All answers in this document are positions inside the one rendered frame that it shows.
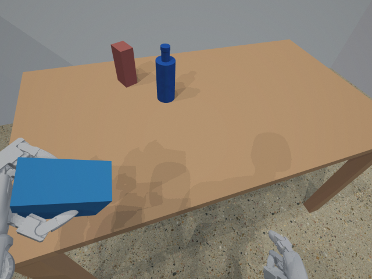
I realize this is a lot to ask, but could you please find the left robot hand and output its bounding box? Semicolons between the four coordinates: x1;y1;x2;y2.
0;138;78;242

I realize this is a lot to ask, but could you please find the sponge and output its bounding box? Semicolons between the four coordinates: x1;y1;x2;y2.
10;157;112;219

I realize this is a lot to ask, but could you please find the robot left forearm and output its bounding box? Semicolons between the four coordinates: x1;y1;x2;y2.
0;234;15;279

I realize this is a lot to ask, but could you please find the right robot hand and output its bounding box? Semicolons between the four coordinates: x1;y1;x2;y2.
263;230;308;279

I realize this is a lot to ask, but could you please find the table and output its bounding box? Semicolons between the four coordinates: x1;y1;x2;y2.
8;40;372;279

